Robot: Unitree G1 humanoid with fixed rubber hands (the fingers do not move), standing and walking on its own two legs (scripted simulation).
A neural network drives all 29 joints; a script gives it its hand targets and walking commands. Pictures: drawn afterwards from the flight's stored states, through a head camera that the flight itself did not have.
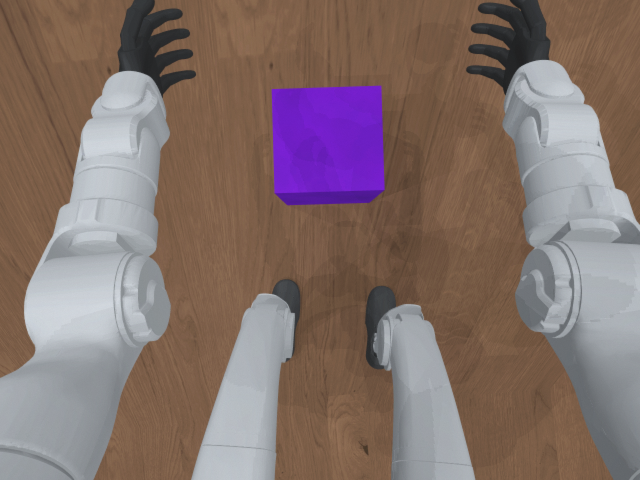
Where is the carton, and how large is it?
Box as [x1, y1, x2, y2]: [272, 86, 384, 204]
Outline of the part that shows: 380,86 272,89 274,191 286,204 369,202 384,189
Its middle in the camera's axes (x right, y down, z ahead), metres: +0.01 -0.18 +0.86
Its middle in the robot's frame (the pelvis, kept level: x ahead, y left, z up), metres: +0.54 +0.04 -0.53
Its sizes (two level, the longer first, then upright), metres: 0.210 0.200 0.250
